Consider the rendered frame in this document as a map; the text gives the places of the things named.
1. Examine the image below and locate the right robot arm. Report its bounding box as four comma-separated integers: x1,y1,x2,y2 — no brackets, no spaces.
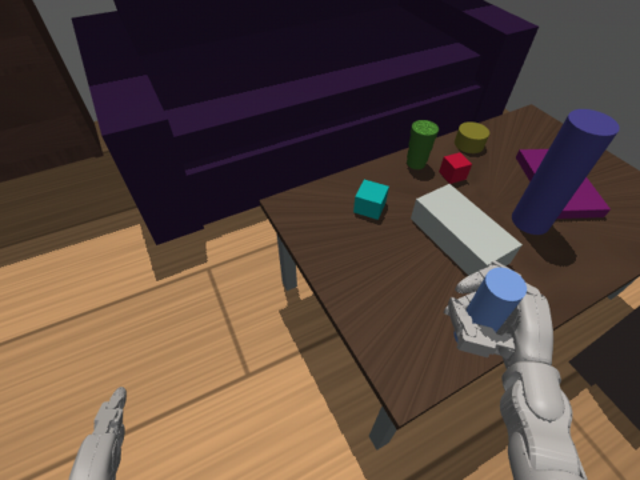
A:
500,361,588,480

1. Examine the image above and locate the left robot hand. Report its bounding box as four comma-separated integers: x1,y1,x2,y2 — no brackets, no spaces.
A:
69,387,127,480

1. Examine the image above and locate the bookshelf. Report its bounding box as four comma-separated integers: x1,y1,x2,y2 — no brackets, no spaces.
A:
0,0,104,183

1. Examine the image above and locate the coffee table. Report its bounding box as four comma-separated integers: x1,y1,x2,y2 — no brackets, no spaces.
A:
259,104,640,450

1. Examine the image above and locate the right robot hand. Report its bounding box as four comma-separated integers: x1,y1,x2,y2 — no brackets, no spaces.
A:
444,261,553,369

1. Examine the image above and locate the armchair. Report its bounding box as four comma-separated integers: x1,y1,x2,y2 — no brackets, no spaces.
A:
569,306,640,431

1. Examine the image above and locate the sofa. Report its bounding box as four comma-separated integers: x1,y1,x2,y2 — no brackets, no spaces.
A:
71,0,539,245

